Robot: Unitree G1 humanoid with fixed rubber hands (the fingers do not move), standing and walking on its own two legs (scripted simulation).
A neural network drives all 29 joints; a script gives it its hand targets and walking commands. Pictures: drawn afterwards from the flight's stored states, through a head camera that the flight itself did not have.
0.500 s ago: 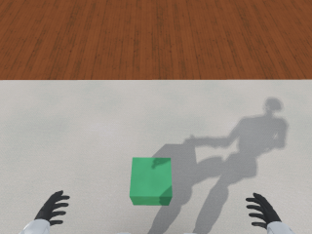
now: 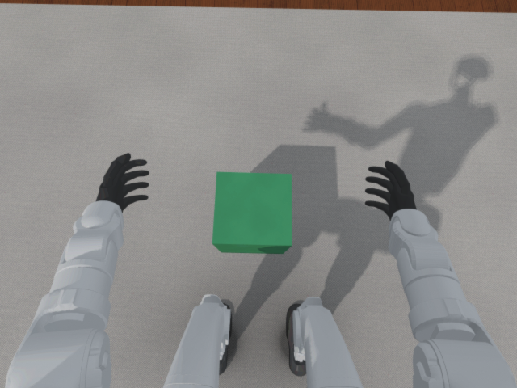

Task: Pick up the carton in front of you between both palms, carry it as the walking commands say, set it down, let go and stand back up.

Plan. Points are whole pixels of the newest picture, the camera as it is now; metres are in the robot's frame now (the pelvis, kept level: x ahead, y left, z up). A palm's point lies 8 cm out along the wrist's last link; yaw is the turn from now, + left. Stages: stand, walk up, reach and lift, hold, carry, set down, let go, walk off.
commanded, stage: reach and lift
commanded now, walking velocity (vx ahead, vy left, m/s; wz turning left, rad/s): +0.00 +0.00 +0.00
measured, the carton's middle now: (253, 216) +0.46 +0.03 -0.55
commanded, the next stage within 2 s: none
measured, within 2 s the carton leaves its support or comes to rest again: leaves its support in 1.96 s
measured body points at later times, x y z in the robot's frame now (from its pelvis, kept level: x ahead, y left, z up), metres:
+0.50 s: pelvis -0.01 +0.00 -0.07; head +0.30 +0.01 +0.25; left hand +0.49 +0.22 -0.21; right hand +0.49 -0.17 -0.21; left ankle +0.06 +0.12 -0.64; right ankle +0.06 -0.13 -0.64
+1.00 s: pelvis -0.06 +0.00 -0.27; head +0.30 +0.01 +0.01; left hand +0.47 +0.22 -0.44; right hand +0.48 -0.17 -0.44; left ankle +0.06 +0.12 -0.64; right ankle +0.06 -0.13 -0.64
